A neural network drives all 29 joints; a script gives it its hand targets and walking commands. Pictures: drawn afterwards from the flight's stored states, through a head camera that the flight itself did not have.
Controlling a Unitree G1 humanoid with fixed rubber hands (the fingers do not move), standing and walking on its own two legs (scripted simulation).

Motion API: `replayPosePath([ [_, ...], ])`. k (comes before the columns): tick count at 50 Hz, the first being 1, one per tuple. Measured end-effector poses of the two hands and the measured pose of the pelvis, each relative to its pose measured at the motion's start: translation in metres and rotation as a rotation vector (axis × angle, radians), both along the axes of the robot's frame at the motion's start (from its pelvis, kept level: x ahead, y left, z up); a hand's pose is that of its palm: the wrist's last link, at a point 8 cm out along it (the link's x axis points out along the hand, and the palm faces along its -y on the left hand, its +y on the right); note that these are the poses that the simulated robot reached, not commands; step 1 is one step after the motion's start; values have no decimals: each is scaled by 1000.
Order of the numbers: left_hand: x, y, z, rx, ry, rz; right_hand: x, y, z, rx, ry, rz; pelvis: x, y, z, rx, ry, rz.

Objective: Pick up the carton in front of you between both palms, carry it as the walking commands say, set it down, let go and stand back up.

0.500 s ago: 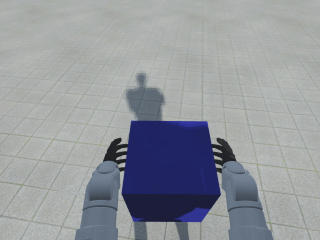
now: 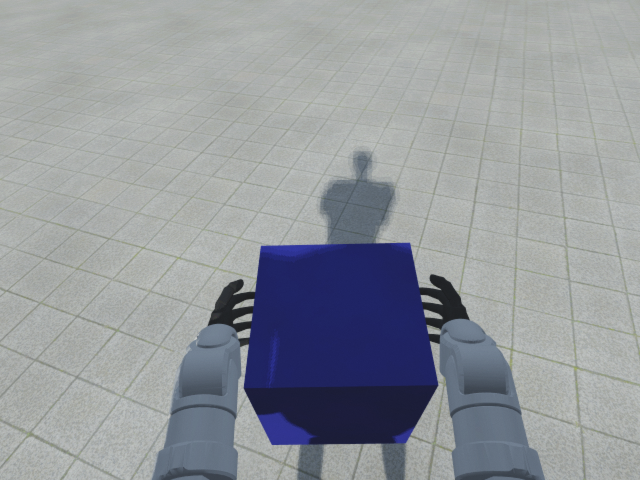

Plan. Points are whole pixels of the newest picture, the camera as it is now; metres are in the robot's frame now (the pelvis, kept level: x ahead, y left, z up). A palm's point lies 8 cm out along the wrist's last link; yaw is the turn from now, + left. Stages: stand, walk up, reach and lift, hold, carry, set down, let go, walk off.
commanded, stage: hold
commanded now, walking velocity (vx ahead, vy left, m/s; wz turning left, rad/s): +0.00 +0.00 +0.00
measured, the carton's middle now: (337, 349) +0.31 +0.01 -0.05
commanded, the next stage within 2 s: set down in 0.48 s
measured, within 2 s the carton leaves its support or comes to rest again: neither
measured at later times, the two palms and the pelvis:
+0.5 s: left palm (242, 327) +0.29 +0.13 +0.04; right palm (473, 320) +0.30 -0.17 +0.04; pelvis +0.01 -0.03 +0.00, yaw +1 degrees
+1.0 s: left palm (276, 336) +0.36 +0.10 -0.08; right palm (461, 347) +0.34 -0.19 -0.09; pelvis -0.01 +0.01 -0.03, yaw -1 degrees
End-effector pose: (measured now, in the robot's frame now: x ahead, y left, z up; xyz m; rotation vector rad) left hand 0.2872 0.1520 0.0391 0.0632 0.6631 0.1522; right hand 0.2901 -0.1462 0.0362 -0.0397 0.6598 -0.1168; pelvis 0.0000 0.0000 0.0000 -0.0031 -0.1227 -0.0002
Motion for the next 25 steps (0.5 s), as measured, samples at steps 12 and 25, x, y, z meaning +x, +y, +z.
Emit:
replayPosePath([
  [12, 3, -26, 5, 6, 5, 1, 3, -26, 2, 26, 0, 0, 0, -26, 0, 2, 3, 19],
  [25, 8, -25, 5, -2, 8, 10, 12, -26, 5, 26, -1, 6, 5, -29, 1, -1, 11, 21],
])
